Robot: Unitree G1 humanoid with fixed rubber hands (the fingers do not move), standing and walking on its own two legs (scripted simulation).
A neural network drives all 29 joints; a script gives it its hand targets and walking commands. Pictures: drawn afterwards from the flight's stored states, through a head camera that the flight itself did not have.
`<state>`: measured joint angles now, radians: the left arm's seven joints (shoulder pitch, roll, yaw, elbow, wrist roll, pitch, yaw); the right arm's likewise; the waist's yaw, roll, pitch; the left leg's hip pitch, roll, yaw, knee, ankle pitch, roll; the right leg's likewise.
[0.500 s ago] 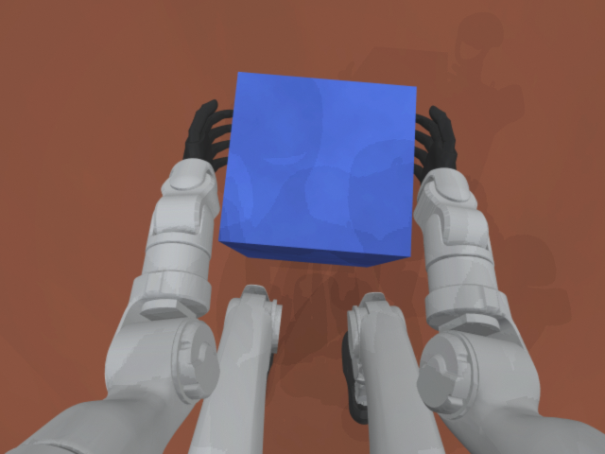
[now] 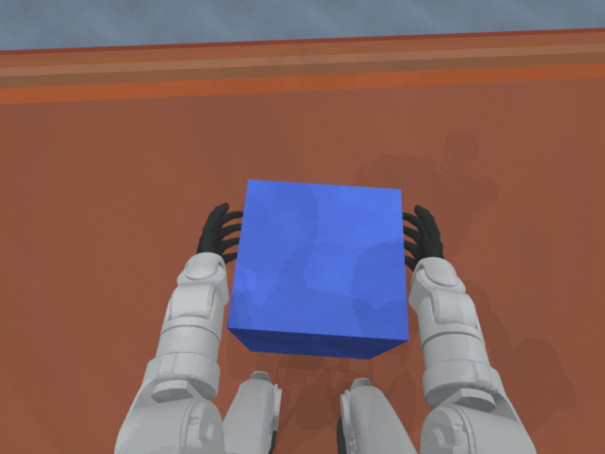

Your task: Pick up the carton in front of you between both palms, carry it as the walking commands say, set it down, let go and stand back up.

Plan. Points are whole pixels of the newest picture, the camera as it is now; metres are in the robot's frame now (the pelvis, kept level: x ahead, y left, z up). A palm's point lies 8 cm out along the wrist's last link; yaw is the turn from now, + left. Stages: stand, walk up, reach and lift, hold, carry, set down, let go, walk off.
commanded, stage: reach and lift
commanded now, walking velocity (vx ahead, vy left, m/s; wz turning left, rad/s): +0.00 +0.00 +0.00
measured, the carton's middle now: (316, 280) +0.36 +0.01 -0.10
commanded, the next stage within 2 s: hold in 1.56 s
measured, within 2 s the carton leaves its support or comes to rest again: neither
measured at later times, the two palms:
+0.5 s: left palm (181, 232) +0.33 +0.15 +0.12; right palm (482, 234) +0.33 -0.15 +0.12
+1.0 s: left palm (173, 225) +0.32 +0.15 +0.14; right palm (493, 228) +0.33 -0.15 +0.14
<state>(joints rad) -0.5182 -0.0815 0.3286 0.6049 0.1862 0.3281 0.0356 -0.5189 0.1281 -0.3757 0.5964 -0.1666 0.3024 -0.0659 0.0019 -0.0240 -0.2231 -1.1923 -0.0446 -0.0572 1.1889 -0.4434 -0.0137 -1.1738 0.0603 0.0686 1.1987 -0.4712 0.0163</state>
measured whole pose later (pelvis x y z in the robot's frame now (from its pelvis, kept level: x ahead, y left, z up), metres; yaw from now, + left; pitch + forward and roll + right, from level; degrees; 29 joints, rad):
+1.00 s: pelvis +0.02 +0.00 +0.11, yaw +0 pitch -4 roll +0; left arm -0.33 -0.17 0.31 0.37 0.30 0.62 -0.02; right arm -0.36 0.18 -0.34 0.39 -0.31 0.59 0.02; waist 0.00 -0.01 0.03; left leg -0.17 -0.03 -0.07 0.45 -0.20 0.00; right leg -0.16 0.03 0.08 0.46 -0.22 0.00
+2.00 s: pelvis +0.03 +0.00 +0.12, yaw +0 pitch -8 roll +0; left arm -0.28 -0.16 0.23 0.23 0.28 0.77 -0.01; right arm -0.30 0.16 -0.26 0.26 -0.28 0.74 0.01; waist 0.00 -0.01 0.04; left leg -0.06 -0.03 -0.07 0.38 -0.17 0.00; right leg -0.04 0.02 0.09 0.39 -0.20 0.00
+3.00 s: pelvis +0.03 +0.00 +0.12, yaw +0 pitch -8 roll +0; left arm -0.25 -0.15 0.21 0.21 0.27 0.78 -0.01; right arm -0.28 0.16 -0.24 0.23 -0.28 0.75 0.01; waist 0.00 -0.01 0.03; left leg -0.05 -0.03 -0.07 0.36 -0.17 0.00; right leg -0.03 0.02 0.09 0.37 -0.20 0.00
